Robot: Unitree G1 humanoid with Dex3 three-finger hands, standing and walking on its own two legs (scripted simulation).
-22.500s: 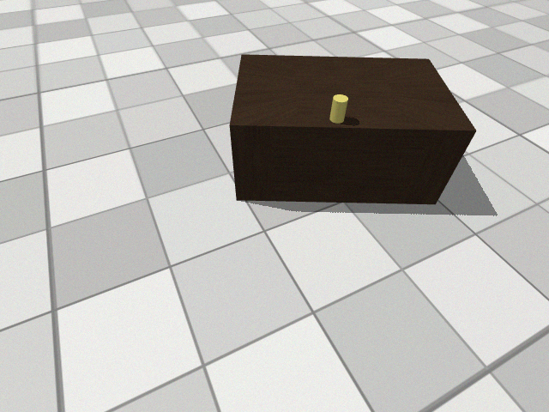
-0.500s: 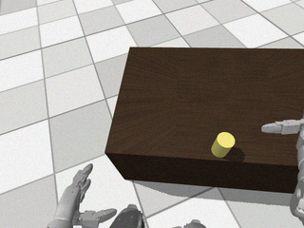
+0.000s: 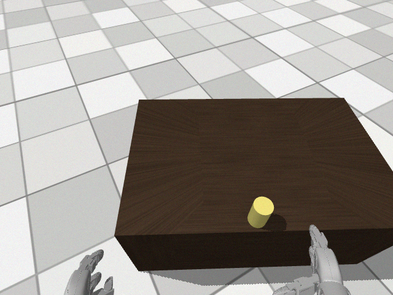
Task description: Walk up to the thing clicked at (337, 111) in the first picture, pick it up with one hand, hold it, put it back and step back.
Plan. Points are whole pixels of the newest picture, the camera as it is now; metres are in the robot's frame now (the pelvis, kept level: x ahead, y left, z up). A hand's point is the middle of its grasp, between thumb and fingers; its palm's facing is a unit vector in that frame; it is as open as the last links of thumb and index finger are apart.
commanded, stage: home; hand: right
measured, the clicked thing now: (260, 212) +0.41 -0.19 -0.24
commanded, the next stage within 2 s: none
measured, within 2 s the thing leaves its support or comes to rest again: neither
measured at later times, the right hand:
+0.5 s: hand out of the picture +0.15 -0.18 -0.07, palm faces +0.14 +0.95 -0.27, open 17.5 cm
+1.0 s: hand out of the picture +0.15 -0.19 -0.07, palm faces +0.13 +0.95 -0.27, open 17.5 cm
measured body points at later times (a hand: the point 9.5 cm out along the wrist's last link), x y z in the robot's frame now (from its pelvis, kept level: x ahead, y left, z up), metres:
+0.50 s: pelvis -0.02 +0.01 -0.01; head +0.00 +0.01 +0.44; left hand +0.15 +0.24 -0.08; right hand +0.14 -0.22 -0.05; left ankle +0.02 +0.13 -0.70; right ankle -0.05 -0.13 -0.70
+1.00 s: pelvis -0.02 -0.01 -0.01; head +0.00 -0.02 +0.44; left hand +0.14 +0.23 -0.08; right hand +0.14 -0.24 -0.05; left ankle +0.02 +0.13 -0.70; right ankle -0.05 -0.13 -0.70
